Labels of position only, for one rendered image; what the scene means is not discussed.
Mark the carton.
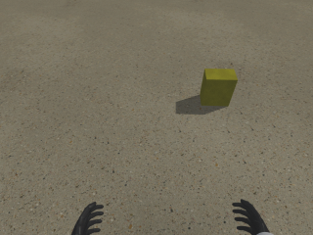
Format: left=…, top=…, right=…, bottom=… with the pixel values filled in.
left=200, top=69, right=238, bottom=107

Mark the right robot hand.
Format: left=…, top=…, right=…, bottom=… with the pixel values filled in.
left=232, top=199, right=269, bottom=235

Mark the left robot hand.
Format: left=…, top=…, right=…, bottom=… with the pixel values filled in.
left=71, top=202, right=104, bottom=235

